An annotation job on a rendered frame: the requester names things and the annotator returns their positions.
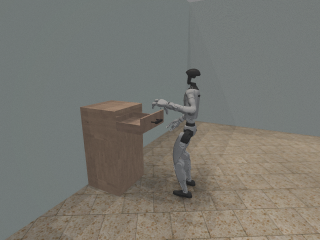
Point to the robot right thigh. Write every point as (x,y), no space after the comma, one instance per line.
(185,155)

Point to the right robot hand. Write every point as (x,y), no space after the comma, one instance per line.
(175,123)

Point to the left robot upper arm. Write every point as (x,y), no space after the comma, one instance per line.
(190,94)

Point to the cabinet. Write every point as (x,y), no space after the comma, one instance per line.
(114,159)

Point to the left robot hand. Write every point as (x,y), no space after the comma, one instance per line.
(160,103)

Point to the robot right forearm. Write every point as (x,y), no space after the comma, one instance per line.
(181,119)

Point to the robot left forearm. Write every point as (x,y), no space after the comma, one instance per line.
(180,108)

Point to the robot right shin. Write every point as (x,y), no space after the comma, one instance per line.
(187,168)

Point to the handle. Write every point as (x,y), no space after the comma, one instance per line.
(158,121)

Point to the drawer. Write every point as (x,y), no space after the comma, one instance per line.
(138,123)

